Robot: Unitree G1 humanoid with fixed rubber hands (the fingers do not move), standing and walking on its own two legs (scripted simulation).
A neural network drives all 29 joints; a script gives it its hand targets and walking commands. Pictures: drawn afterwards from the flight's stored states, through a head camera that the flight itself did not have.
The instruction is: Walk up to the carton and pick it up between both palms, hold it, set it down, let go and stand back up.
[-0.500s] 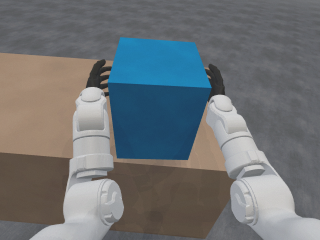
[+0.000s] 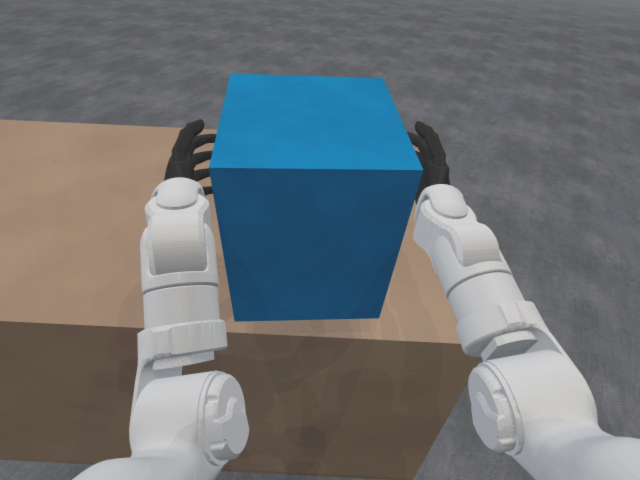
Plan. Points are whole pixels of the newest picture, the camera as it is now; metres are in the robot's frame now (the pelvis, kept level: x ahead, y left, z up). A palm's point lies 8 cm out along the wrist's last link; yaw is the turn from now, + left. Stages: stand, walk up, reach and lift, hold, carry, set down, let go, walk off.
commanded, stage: reach and lift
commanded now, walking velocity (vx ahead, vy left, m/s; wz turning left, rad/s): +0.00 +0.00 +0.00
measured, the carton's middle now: (308, 201) +0.42 -0.01 +0.17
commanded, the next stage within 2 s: hold in 0.56 s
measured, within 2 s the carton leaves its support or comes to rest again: neither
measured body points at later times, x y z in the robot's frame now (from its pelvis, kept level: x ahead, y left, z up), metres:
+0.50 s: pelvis +0.00 +0.00 +0.00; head -0.06 +0.03 +0.44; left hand +0.39 +0.14 +0.24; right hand +0.38 -0.16 +0.24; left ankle +0.02 +0.11 -0.75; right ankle +0.01 -0.11 -0.75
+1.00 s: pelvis +0.00 +0.00 +0.00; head -0.07 +0.03 +0.44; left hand +0.38 +0.15 +0.26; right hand +0.38 -0.15 +0.26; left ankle +0.02 +0.11 -0.75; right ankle +0.01 -0.11 -0.75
